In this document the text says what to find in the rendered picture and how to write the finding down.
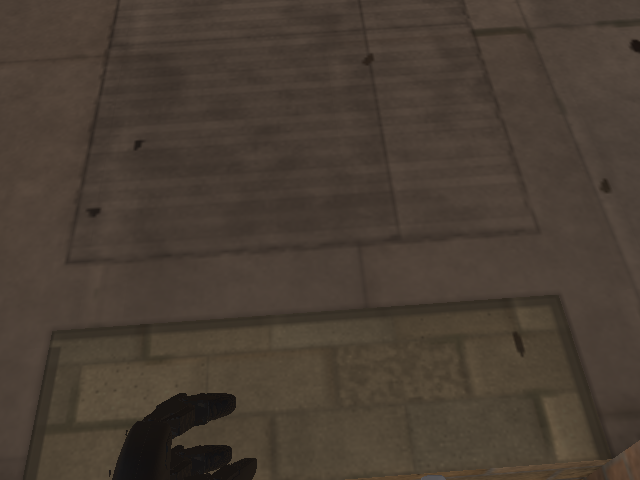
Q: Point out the robot left hand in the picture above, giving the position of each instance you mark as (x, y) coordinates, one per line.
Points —
(147, 455)

